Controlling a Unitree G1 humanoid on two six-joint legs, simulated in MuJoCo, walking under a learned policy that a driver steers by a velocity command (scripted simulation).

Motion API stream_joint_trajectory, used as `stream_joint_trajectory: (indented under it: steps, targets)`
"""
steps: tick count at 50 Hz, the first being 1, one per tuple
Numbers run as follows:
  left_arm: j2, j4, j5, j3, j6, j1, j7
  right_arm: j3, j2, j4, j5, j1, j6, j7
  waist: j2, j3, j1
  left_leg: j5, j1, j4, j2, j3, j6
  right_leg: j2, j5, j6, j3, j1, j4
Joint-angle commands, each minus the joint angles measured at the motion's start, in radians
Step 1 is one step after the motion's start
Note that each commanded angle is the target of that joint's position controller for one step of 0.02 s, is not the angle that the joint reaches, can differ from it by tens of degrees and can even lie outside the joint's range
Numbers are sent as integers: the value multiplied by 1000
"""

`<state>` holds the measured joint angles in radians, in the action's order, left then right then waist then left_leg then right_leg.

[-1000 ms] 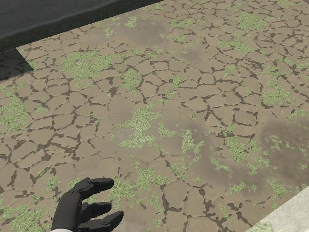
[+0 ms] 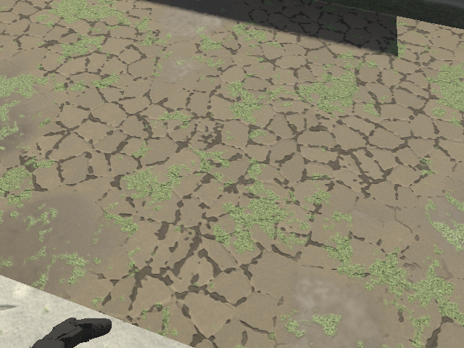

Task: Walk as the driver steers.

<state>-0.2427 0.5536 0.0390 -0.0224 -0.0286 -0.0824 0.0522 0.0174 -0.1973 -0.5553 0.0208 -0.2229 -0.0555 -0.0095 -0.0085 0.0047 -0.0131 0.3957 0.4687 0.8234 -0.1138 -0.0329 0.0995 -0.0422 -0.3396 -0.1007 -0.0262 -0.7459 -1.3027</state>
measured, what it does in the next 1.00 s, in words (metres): walks ahead, turning right: right foot, then left foot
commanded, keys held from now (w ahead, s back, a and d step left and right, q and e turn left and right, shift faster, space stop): w+e+shift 1.00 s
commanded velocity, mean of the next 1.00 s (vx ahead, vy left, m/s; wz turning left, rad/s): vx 1.00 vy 0.00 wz -0.71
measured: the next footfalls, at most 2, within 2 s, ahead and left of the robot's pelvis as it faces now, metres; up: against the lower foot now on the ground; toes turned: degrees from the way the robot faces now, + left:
right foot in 0.40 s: +0.18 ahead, -0.12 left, +0.00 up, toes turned -23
left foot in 0.66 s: +0.27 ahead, +0.05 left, +0.00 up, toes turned -38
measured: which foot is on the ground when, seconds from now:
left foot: down 0.00-0.40, up 0.42-0.64, down 0.66-1.00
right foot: up 0.00-0.38, down 0.40-1.00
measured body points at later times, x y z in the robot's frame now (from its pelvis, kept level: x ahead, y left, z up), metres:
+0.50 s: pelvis +0.12 -0.02 -0.01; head +0.15 -0.05 +0.44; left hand +0.36 +0.17 -0.09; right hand +0.21 -0.32 -0.10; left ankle +0.13 +0.10 -0.62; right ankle +0.14 -0.11 -0.70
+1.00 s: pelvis +0.13 +0.00 +0.01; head +0.14 -0.03 +0.46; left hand +0.47 -0.02 -0.01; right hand +0.15 -0.32 -0.06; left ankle +0.24 +0.08 -0.70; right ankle +0.15 -0.09 -0.70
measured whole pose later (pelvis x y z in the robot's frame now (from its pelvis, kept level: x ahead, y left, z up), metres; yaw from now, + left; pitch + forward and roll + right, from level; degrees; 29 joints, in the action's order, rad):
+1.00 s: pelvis +0.13 +0.00 +0.01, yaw -42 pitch -1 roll +2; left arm -0.24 0.51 -0.05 0.01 -0.08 0.05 -0.02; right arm 0.00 -0.20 -0.54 0.05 -0.06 -0.01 0.00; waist -0.01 0.07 0.00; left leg 0.31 0.33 0.66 0.02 0.07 -0.01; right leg 0.22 -0.21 0.07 -0.23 -0.41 -0.69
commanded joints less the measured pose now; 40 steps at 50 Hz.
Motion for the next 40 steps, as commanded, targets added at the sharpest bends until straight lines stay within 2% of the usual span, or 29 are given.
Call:
stream_joint_trajectory:
  steps: [1,5,8,11,13,15,17,18,19,20,21,22,23,24,25,26,27,28,29,30,32,33,34,35,36,37,38,39,40]
  targets:
    - [-36,-68,-13,3,-7,55,5,-38,-134,129,11,96,59,-5,54,-122,0,-10,-129,-356,301,-436,101,0,132,13,-71,-95,11]
    - [-43,-49,-26,-6,10,68,-12,-48,-152,78,19,-26,82,-9,50,-37,-35,-112,-224,-323,332,-355,37,79,298,72,-177,-175,157]
    - [-30,-45,-26,-8,17,93,-32,-56,-161,39,6,-101,91,-13,67,-32,-52,-393,-260,-308,328,-270,-18,94,250,101,-115,-125,205]
    - [-23,-37,-35,-8,8,79,-52,-56,-142,12,3,-112,92,-13,114,-6,-46,-628,-303,-277,331,-184,-21,71,149,122,-67,-105,231]
    - [-24,-42,-41,-10,-1,100,-63,-62,-152,-7,5,-146,88,-16,104,-2,-60,-780,-345,-256,333,-128,-23,52,82,136,-17,-80,266]
    - [-7,-64,-48,1,-8,138,-81,-69,-167,-12,10,-113,91,-21,123,-3,-59,-886,-298,-252,315,-37,-37,55,12,148,69,71,356]
    - [-26,-49,-45,-11,-32,38,-86,-79,-202,-10,6,-66,83,-38,178,-60,-18,-1229,-272,-159,296,51,-69,117,-53,176,139,286,377]
    - [-62,-22,-31,-23,-32,-49,-82,-82,-223,-2,3,-17,87,-41,168,-69,40,-1233,-223,-93,302,66,-69,130,-16,213,140,403,474]
    - [-69,28,-34,-38,-33,-231,-79,-90,-242,12,-2,81,83,-44,130,-133,168,-1188,-123,166,268,107,-86,129,55,271,87,618,581]
    - [-99,45,-43,-48,-26,-326,-79,-84,-202,37,-6,163,75,-42,-68,-158,261,-602,171,658,120,141,-105,54,385,357,-102,796,572]
    - [-192,24,-42,-53,-25,-153,-85,-56,-99,124,15,143,63,-54,-293,-219,92,80,452,788,-40,13,-158,-105,826,484,-518,867,617]
    - [-191,-20,-51,-70,-27,-120,-64,-45,-133,138,33,140,75,-63,-182,-302,110,33,450,747,22,-96,-182,-163,638,495,-577,819,692]
    - [-135,-44,-33,-42,-22,-30,-42,-52,-153,115,33,133,72,-60,-85,-161,43,13,414,675,50,-86,-215,-163,697,468,-492,588,694]
    - [-69,-71,-35,-12,-23,57,-33,-44,-135,118,21,145,65,-61,-19,-77,3,16,291,530,75,-50,-230,-98,720,406,-390,363,697]
    - [-36,-88,-27,14,-20,141,-34,-21,-88,138,39,150,45,-59,-69,-83,-40,26,153,397,66,-15,-233,-5,771,343,-309,229,695]
    - [-30,-102,-7,27,-16,186,-39,-12,-68,130,49,112,24,-59,-111,-104,-57,26,56,339,44,23,-233,43,847,322,-266,172,693]
    - [-39,-96,2,29,-10,171,-45,-9,-66,119,57,87,9,-61,-115,-144,-49,3,6,260,47,28,-228,65,868,302,-262,204,687]
    - [-81,-82,-7,20,-9,127,-46,-9,-85,109,54,85,10,-54,-128,-213,-21,-33,-39,235,38,29,-216,53,876,298,-318,293,703]
    - [-98,-80,-12,11,-10,117,-46,-13,-97,99,40,75,16,-52,-117,-249,-12,-62,-62,188,53,-3,-212,45,801,293,-345,352,705]
    - [-118,-89,-27,-2,-13,122,-46,-14,-115,97,28,98,35,-48,-78,-261,10,-86,-89,115,71,-23,-200,41,712,284,-376,390,704]
    - [-114,-87,-39,-4,-23,131,-43,2,-72,113,25,148,47,-37,-70,-214,25,-131,-191,3,75,3,-179,48,642,281,-403,351,718]
    - [-101,-96,-49,-2,-31,153,-41,8,-49,107,27,128,51,-32,-31,-194,6,-227,-295,-84,93,0,-159,59,602,265,-404,282,686]
    - [-80,-100,-60,-1,-37,112,-39,5,-64,102,37,127,49,-28,92,-188,30,-500,-413,-89,144,-6,-123,113,510,224,-348,187,604]
    - [-59,-92,-69,6,-28,39,-41,-11,-101,127,39,179,52,-19,264,-233,31,-480,-485,-121,238,-112,-56,161,352,179,-260,92,544]
    - [-57,-94,-69,5,-15,65,-44,-16,-108,144,42,199,51,-17,318,-219,-3,-421,-453,-201,311,-203,-3,178,231,160,-200,75,487]
    - [-60,-98,-60,-2,-5,108,-51,-12,-102,152,44,230,48,-19,323,-189,-11,-374,-359,-265,359,-256,30,170,106,154,-161,127,458]
    - [-61,-97,-46,-1,8,133,-58,-9,-91,154,37,251,47,-20,234,-167,-3,-317,-261,-292,366,-240,27,143,129,157,-136,223,479]
    - [-44,-94,-43,5,10,128,-70,-5,-74,153,22,290,46,-24,157,-150,28,-218,-175,-287,319,-160,-22,120,191,165,-123,347,560]
    - [-36,-81,-56,4,6,114,-82,-9,-63,152,1,305,40,-24,122,-149,26,-20,-151,-294,252,-95,-72,114,149,184,-118,421,656]
Keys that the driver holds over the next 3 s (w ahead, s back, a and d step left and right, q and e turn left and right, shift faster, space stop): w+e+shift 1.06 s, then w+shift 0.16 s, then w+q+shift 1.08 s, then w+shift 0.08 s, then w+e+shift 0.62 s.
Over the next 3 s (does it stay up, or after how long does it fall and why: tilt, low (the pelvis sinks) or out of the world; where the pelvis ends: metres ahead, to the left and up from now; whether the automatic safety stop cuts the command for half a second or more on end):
stays up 0.13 -0.01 0.01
